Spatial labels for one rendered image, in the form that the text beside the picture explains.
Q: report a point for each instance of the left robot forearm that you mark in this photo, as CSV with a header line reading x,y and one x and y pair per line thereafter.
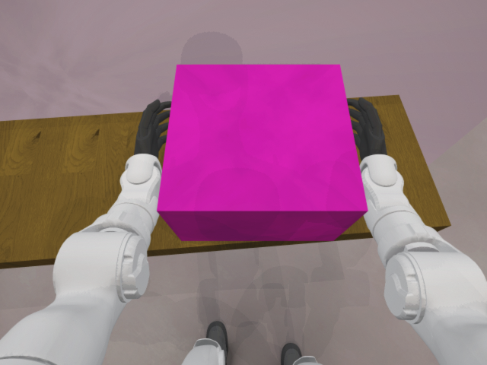
x,y
135,210

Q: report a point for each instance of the robot right hand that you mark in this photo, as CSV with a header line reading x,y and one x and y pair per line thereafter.
x,y
370,138

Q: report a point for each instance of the robot left shin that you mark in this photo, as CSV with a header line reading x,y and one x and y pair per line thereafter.
x,y
206,341

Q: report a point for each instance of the carton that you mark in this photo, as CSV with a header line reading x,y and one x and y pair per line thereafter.
x,y
260,153

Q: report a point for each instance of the table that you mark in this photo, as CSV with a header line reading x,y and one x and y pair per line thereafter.
x,y
58,175

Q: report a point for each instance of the right robot forearm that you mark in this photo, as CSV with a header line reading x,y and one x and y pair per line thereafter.
x,y
392,221

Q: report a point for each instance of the robot left hand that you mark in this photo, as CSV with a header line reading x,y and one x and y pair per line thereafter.
x,y
148,140

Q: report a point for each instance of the left robot foot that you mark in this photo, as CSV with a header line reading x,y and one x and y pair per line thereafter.
x,y
217,332

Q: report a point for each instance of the robot left upper arm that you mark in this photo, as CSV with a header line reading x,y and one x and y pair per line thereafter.
x,y
97,274

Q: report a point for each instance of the robot right upper arm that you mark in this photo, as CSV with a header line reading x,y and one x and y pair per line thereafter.
x,y
443,296

